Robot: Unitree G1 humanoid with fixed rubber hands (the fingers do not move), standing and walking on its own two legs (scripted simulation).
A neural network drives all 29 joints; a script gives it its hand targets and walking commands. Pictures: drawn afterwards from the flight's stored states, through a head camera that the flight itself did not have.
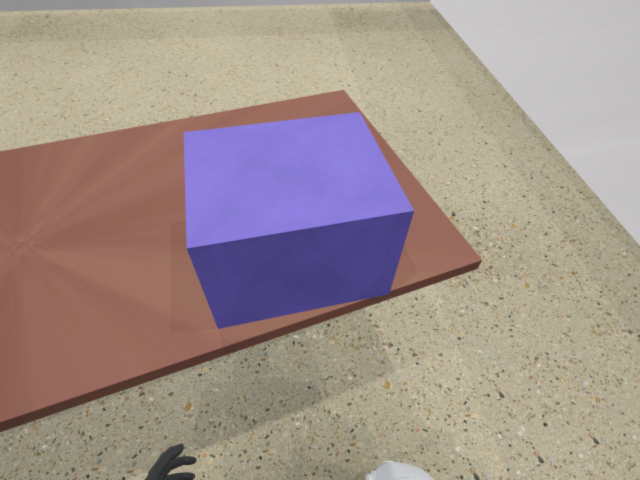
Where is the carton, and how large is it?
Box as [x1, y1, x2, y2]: [184, 112, 413, 328]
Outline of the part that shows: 359,112 184,132 187,250 218,328 382,295 389,292 413,209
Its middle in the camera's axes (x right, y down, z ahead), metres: -0.05 -0.03 +0.60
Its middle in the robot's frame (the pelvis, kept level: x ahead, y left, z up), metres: +0.48 +0.05 +0.03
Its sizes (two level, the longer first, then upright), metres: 0.275 0.227 0.195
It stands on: a table, 0.69 m high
